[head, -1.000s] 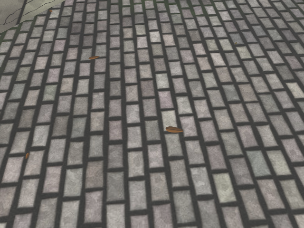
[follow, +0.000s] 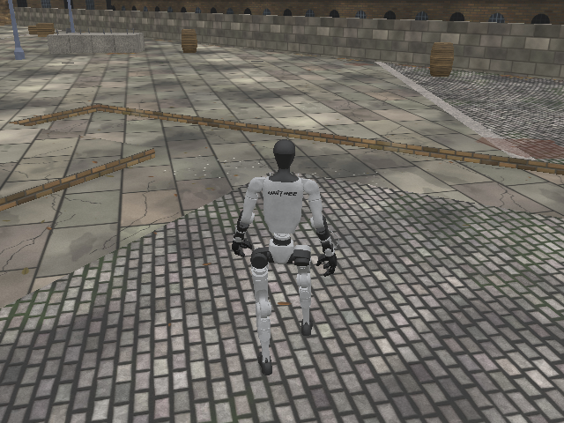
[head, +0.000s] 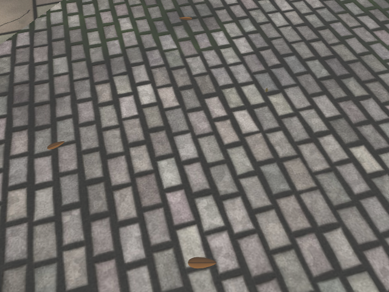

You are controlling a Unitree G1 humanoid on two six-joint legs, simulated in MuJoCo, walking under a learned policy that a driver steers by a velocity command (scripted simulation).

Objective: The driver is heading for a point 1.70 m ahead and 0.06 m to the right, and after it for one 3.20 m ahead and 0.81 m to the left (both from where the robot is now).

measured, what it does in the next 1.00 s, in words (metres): walks ahead: right foot, then left foot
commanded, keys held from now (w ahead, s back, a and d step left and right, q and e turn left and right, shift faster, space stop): e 0.12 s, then no key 0.88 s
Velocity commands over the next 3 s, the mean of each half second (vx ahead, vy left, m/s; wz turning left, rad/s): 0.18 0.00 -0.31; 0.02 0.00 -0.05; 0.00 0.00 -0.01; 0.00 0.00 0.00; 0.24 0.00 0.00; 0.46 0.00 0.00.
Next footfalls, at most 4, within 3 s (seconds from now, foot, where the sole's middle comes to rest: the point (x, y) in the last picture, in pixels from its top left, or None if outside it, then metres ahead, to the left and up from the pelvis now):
0.12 right None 0.25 -0.12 -0.78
0.54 left None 0.28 0.11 -0.78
2.80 left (186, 236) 0.70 0.03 -0.78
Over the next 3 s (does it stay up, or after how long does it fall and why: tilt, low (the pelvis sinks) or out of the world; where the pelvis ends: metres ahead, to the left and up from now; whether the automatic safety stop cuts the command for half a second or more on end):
stays up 0.60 -0.03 0.00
